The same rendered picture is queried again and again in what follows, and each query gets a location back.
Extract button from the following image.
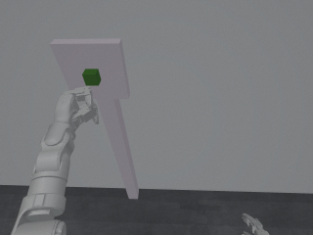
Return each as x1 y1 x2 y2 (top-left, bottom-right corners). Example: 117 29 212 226
82 69 101 86

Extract left robot forearm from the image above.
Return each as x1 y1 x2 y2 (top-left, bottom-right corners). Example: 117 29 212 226
11 122 76 235

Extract panel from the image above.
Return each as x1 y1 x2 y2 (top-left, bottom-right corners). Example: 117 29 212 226
50 38 139 200

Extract robot right hand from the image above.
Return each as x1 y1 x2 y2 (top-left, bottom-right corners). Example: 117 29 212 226
242 213 270 235

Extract robot left hand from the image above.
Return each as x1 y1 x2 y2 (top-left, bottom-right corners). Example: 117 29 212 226
54 86 99 132

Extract left robot upper arm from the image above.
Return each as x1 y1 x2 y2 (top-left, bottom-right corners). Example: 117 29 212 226
14 219 67 235

